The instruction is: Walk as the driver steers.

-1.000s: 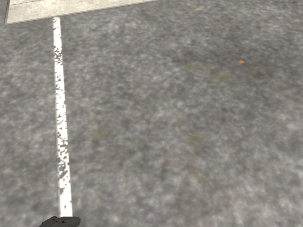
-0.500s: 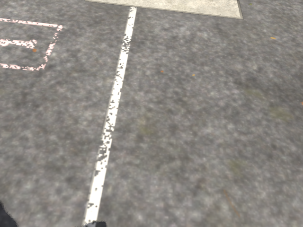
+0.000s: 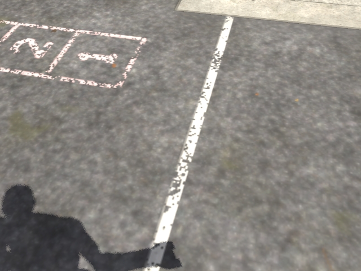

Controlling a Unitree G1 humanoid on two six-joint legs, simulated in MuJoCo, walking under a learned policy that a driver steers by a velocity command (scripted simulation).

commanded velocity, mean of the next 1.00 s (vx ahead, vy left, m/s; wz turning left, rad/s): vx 0.06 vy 0.00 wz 0.03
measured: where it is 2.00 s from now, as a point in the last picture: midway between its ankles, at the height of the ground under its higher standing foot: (198, 256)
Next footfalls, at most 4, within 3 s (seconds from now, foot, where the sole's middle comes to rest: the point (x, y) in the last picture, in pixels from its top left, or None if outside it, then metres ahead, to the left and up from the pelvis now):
0.08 left None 0.02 0.15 -0.78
1.40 left None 0.42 0.13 -0.78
1.96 right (233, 214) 0.70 -0.13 -0.78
2.44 left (211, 146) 1.04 -0.06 -0.78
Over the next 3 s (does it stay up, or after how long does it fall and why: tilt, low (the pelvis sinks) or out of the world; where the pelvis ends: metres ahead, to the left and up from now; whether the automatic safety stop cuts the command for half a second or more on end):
stays up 1.09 -0.25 -0.02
